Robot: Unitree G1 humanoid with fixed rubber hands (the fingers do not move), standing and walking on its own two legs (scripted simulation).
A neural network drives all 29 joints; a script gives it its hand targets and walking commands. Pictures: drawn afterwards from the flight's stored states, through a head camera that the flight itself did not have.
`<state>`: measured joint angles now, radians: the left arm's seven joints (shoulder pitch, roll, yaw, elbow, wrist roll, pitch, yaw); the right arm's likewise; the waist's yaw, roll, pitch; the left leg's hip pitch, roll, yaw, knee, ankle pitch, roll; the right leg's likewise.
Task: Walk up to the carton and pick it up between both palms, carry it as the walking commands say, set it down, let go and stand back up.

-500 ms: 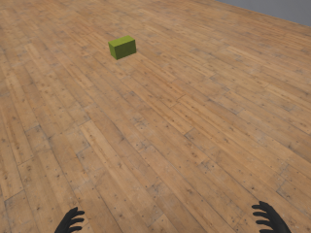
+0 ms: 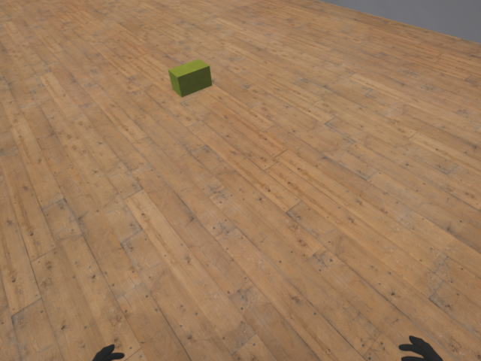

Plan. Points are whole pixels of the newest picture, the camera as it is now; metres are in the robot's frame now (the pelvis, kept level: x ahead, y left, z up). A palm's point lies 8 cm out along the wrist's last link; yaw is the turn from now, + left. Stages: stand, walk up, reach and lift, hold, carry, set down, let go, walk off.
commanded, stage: stand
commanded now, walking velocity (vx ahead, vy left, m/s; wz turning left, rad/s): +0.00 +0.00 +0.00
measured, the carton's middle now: (190, 77) +2.31 +0.45 -0.69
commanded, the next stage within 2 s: walk up in 1.12 s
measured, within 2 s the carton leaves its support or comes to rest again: neither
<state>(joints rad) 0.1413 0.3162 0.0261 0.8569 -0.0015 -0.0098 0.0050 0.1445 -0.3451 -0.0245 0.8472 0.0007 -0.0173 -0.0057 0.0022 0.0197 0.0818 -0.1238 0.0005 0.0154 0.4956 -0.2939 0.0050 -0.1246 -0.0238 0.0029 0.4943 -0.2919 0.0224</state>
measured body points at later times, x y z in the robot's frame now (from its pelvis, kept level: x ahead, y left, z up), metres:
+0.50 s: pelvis -0.01 +0.00 +0.01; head -0.01 -0.01 +0.46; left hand +0.09 +0.29 -0.11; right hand +0.09 -0.30 -0.12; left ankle -0.01 +0.12 -0.74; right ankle -0.01 -0.13 -0.74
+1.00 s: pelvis -0.01 -0.01 +0.01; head -0.01 -0.01 +0.46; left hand +0.07 +0.29 -0.12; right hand +0.07 -0.30 -0.12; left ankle -0.01 +0.12 -0.74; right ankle -0.01 -0.13 -0.74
